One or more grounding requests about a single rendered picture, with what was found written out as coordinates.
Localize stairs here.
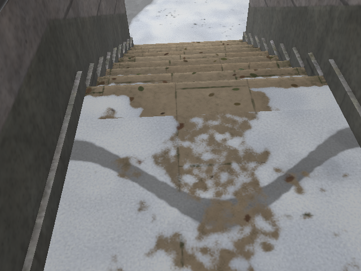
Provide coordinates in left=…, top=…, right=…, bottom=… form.
left=96, top=40, right=308, bottom=86

